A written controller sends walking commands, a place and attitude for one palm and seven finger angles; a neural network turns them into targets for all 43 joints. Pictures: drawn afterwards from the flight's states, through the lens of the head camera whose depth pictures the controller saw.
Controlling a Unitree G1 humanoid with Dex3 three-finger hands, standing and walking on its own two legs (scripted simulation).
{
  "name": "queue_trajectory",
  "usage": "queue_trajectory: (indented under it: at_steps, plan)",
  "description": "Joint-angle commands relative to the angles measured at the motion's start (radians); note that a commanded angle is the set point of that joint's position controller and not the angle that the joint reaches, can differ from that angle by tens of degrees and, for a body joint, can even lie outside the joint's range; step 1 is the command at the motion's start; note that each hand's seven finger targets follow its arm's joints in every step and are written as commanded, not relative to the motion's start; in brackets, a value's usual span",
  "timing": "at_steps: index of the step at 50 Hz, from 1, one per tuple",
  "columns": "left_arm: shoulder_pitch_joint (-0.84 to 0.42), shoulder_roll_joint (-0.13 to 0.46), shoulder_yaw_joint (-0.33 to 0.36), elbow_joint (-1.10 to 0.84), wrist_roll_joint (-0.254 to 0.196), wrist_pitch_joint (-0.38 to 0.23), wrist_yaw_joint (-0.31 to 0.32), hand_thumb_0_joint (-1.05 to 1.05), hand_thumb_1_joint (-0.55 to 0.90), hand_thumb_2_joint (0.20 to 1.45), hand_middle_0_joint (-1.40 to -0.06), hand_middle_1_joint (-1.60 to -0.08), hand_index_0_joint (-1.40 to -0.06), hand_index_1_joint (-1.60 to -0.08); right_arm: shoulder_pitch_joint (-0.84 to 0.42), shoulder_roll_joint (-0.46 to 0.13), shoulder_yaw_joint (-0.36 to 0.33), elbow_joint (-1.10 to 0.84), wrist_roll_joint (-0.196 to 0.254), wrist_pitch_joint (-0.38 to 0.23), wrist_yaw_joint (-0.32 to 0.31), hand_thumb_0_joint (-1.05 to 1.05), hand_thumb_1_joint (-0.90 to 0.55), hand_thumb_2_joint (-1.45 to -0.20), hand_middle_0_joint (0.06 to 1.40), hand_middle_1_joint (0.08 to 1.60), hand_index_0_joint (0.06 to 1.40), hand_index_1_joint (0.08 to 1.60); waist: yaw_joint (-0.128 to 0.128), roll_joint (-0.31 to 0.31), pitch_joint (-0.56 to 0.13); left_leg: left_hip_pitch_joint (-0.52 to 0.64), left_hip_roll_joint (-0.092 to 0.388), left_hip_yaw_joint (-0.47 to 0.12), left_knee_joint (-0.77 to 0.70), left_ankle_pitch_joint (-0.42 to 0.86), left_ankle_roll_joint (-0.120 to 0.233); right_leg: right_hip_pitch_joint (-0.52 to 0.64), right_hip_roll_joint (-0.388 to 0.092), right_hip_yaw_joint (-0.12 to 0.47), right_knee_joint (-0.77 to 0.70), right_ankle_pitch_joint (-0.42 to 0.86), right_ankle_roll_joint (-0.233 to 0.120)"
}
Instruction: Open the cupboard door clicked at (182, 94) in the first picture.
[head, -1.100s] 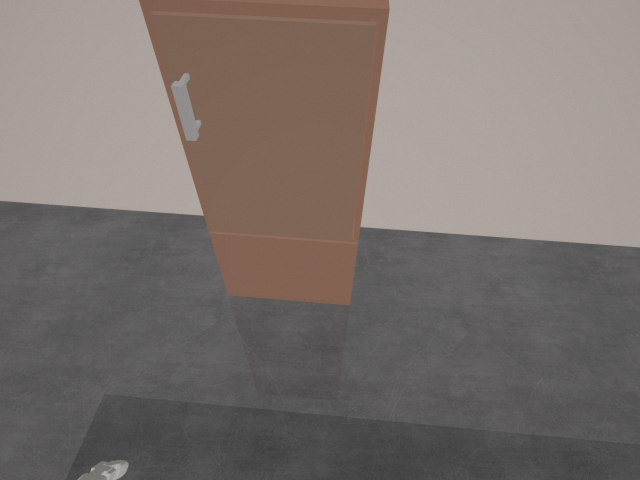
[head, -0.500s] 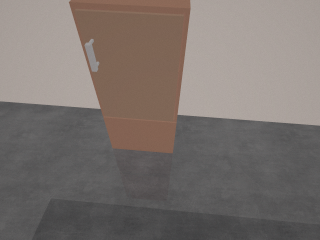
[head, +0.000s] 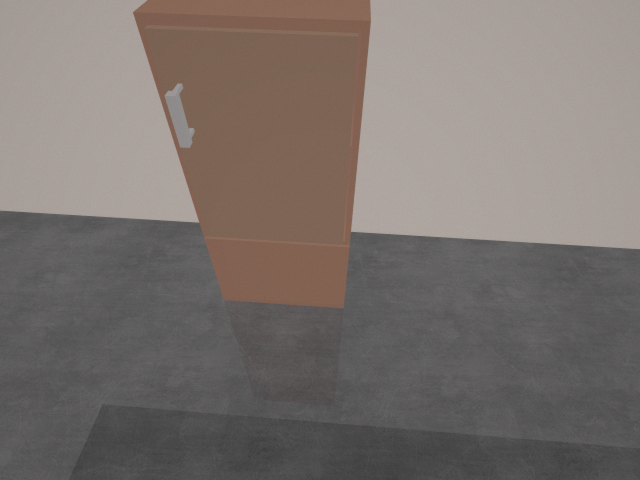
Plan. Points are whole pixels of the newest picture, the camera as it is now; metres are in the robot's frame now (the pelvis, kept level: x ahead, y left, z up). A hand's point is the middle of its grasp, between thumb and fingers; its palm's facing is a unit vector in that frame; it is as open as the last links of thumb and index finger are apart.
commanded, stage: look at it before walking up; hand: left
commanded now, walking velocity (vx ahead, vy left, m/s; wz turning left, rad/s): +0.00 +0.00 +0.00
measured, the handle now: (182, 115) +0.81 +0.35 +0.03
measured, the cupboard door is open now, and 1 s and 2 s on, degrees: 0 0 0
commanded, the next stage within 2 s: take the last steps up to it in 0.34 s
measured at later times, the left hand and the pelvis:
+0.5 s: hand out of the picture +0.08 +0.25 -0.16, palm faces -0.02 -0.94 -0.33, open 7.3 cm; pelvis +0.00 +0.00 +0.00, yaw +0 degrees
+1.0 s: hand out of the picture +0.09 +0.26 -0.18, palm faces +0.06 -0.98 -0.16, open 7.4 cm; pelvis +0.10 +0.08 +0.00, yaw +2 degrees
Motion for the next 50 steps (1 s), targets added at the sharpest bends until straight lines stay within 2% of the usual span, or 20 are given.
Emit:
queue_trajectory:
  at_steps: [1,8,18,23,25,28,30,31,33,34,36,37,38,39,40,41,43,45,48,50]
  plan:
    - [-0.044,0.211,0.041,-0.061,0.001,-0.028,0.019,0.0,0.9,0.9,-0.2,-0.3,-0.2,-0.3,-0.044,-0.204,-0.041,-0.062,-0.003,-0.021,-0.018,0.0,-0.9,-0.9,0.2,0.3,0.2,0.3,-0.001,-0.014,-0.051,0.009,0.111,-0.091,-0.061,0.115,0.032,-0.01,-0.115,0.095,-0.071,0.126,-0.03]
    - [-0.038,0.211,0.04,-0.058,0.001,-0.029,0.018,0.0,0.9,0.9,-0.2,-0.3,-0.2,-0.3,-0.048,-0.206,-0.04,-0.059,-0.003,-0.019,-0.018,0.0,-0.9,-0.9,0.2,0.3,0.2,0.3,0.001,-0.006,-0.043,0.016,0.109,-0.091,-0.062,0.101,0.031,-0.02,-0.116,0.101,-0.085,0.106,-0.03]
    - [-0.032,0.212,0.04,-0.052,0.0,-0.031,0.019,0.0,0.9,0.9,-0.2,-0.3,-0.2,-0.3,-0.045,-0.208,-0.04,-0.056,-0.001,-0.022,-0.02,0.0,-0.9,-0.9,0.2,0.3,0.2,0.3,0.001,-0.001,-0.079,0.04,0.117,-0.088,-0.058,0.168,0.03,0.016,-0.118,0.091,-0.071,0.192,-0.03]
    - [-0.032,0.213,0.04,-0.05,0.0,-0.03,0.019,0.0,0.9,0.9,-0.2,-0.3,-0.2,-0.3,-0.05,-0.209,-0.04,-0.055,-0.002,-0.019,-0.02,0.0,-0.9,-0.9,0.2,0.3,0.2,0.3,0.001,0.001,-0.054,0.033,0.115,-0.089,-0.067,0.148,0.029,0.005,-0.117,0.092,-0.082,0.172,-0.028]
    - [0.024,0.133,0.025,-0.031,0.002,-0.018,0.023,0.0,0.9,0.9,-0.2,-0.3,-0.2,-0.3,0.004,-0.117,-0.018,-0.038,-0.006,-0.005,-0.013,0.0,-0.9,-0.9,0.2,0.3,0.2,0.3,0.005,-0.012,-0.076,0.021,0.096,-0.067,-0.031,0.054,0.018,0.019,-0.122,0.096,-0.081,0.049,-0.021]
    - [0.097,0.136,0.036,-0.024,0.01,0.003,0.017,0.0,0.9,0.9,-0.2,-0.3,-0.2,-0.3,0.058,-0.068,-0.013,-0.041,-0.018,0.016,-0.005,0.0,-0.9,-0.9,0.2,0.3,0.2,0.3,0.027,-0.093,0.041,-0.161,0.026,-0.014,0.069,-0.202,0.009,-0.001,-0.173,0.2,-0.164,-0.336,-0.058]
    - [0.156,0.171,0.058,-0.034,0.013,0.005,0.018,0.0,0.9,0.9,-0.2,-0.3,-0.2,-0.3,0.071,-0.065,-0.021,-0.069,-0.021,0.019,-0.003,0.0,-0.9,-0.9,0.2,0.3,0.2,0.3,0.048,-0.189,0.077,-0.28,0.013,0.026,0.235,-0.24,0.007,0.02,-0.286,0.329,-0.245,-0.467,-0.126]
    - [0.175,0.17,0.066,-0.04,0.013,-0.002,0.02,0.0,0.9,0.9,-0.2,-0.3,-0.2,-0.3,0.071,-0.066,-0.028,-0.084,-0.022,0.015,-0.001,0.0,-0.9,-0.9,0.2,0.3,0.2,0.3,0.052,-0.176,0.089,-0.321,0.031,0.018,0.303,-0.248,0.01,0.026,-0.327,0.371,-0.25,-0.44,-0.164]
    - [0.192,0.158,0.077,-0.049,0.018,-0.021,0.022,0.0,0.9,0.9,-0.2,-0.3,-0.2,-0.3,0.072,-0.048,-0.037,-0.111,-0.017,0.0,0.006,0.0,-0.9,-0.9,0.2,0.3,0.2,0.3,0.046,-0.126,0.085,-0.363,0.054,0.004,0.339,-0.257,0.016,0.062,-0.361,0.343,-0.207,-0.277,-0.201]
    - [0.186,0.153,0.081,-0.053,0.019,-0.027,0.022,0.0,0.9,0.9,-0.2,-0.3,-0.2,-0.3,0.09,-0.032,-0.038,-0.119,-0.013,-0.005,0.01,0.0,-0.9,-0.9,0.2,0.3,0.2,0.3,0.035,-0.125,0.066,-0.333,0.059,0.01,0.301,-0.246,0.016,0.065,-0.352,0.286,-0.174,-0.191,-0.195]
    - [0.163,0.132,0.082,-0.062,0.016,-0.028,0.02,0.0,0.9,0.9,-0.2,-0.3,-0.2,-0.3,0.167,0.003,-0.039,-0.103,-0.01,-0.01,0.013,0.0,-0.9,-0.9,0.2,0.3,0.2,0.3,-0.005,-0.126,0.055,-0.146,0.036,0.062,0.16,-0.153,0.015,-0.058,-0.301,0.17,-0.105,-0.158,-0.151]
    - [0.147,0.108,0.079,-0.068,0.013,-0.022,0.019,0.0,0.9,0.9,-0.2,-0.3,-0.2,-0.3,0.237,0.005,-0.04,-0.084,-0.009,-0.013,0.009,0.0,-0.9,-0.9,0.2,0.3,0.2,0.3,-0.034,-0.092,0.048,-0.002,0.015,0.077,0.085,-0.101,0.017,-0.163,-0.24,0.097,-0.044,-0.191,-0.115]
    - [0.145,0.058,0.07,-0.076,0.011,-0.013,0.015,0.0,0.9,0.9,-0.2,-0.3,-0.2,-0.3,0.323,-0.031,-0.052,-0.058,-0.012,-0.017,0.001,0.0,-0.9,-0.9,0.2,0.3,0.2,0.3,-0.066,0.053,0.045,0.11,0.068,-0.027,0.012,-0.175,0.04,-0.284,-0.143,0.01,0.113,-0.243,-0.07]
    - [0.135,-0.015,0.058,-0.105,0.005,-0.007,0.007,0.0,0.9,0.9,-0.2,-0.3,-0.2,-0.3,0.416,-0.113,-0.075,-0.04,-0.026,-0.017,-0.01,0.0,-0.9,-0.9,0.2,0.3,0.2,0.3,-0.092,0.288,0.053,0.144,0.267,-0.306,-0.141,-0.371,0.123,-0.433,-0.017,-0.143,0.395,-0.329,-0.014]
    - [0.069,-0.03,0.054,-0.137,0.015,-0.012,0.014,0.0,0.9,0.9,-0.2,-0.3,-0.2,-0.3,0.471,-0.117,-0.076,-0.035,-0.022,-0.014,-0.011,0.0,-0.9,-0.9,0.2,0.3,0.2,0.3,-0.104,0.304,0.092,0.097,0.353,-0.464,-0.235,-0.441,0.194,-0.52,-0.013,-0.097,0.603,-0.395,-0.025]
    - [0.044,-0.029,0.056,-0.133,0.018,-0.018,0.014,0.0,0.9,0.9,-0.2,-0.3,-0.2,-0.3,0.441,-0.071,-0.065,-0.038,-0.017,-0.017,-0.018,0.0,-0.9,-0.9,0.2,0.3,0.2,0.3,-0.093,0.182,0.128,0.064,0.362,-0.471,-0.244,-0.414,0.222,-0.562,-0.065,-0.052,0.723,-0.332,-0.041]
    - [0.078,-0.057,0.059,-0.097,0.018,-0.027,0.001,0.0,0.9,0.9,-0.2,-0.3,-0.2,-0.3,0.373,0.005,-0.043,-0.054,-0.014,-0.036,-0.026,0.0,-0.9,-0.9,0.2,0.3,0.2,0.3,-0.046,0.048,0.135,0.043,0.3,-0.321,-0.221,-0.176,0.215,-0.554,-0.119,-0.041,0.769,-0.189,-0.035]
    - [0.138,-0.088,0.055,-0.065,0.018,-0.023,-0.002,0.0,0.9,0.9,-0.2,-0.3,-0.2,-0.3,0.359,0.044,-0.033,-0.041,-0.007,-0.054,-0.034,0.0,-0.9,-0.9,0.2,0.3,0.2,0.3,-0.011,0.042,0.088,0.059,0.249,-0.197,-0.198,0.102,0.204,-0.499,-0.127,-0.064,0.744,-0.112,-0.013]
    - [0.153,-0.114,0.053,-0.058,0.018,-0.011,0.003,0.0,0.9,0.9,-0.2,-0.3,-0.2,-0.3,0.389,0.073,-0.031,-0.013,-0.005,-0.064,-0.039,0.0,-0.9,-0.9,0.2,0.3,0.2,0.3,-0.002,0.053,0.081,0.082,0.227,-0.122,-0.189,0.259,0.217,-0.501,-0.127,-0.088,0.686,-0.076,0.006]
    - [0.123,-0.122,0.054,-0.068,0.017,-0.012,0.004,0.0,0.9,0.9,-0.2,-0.3,-0.2,-0.3,0.418,0.091,-0.032,0.006,-0.003,-0.066,-0.043,0.0,-0.9,-0.9,0.2,0.3,0.2,0.3,-0.01,0.036,0.085,0.12,0.223,-0.108,-0.185,0.331,0.222,-0.518,-0.123,-0.099,0.63,-0.053,0.01]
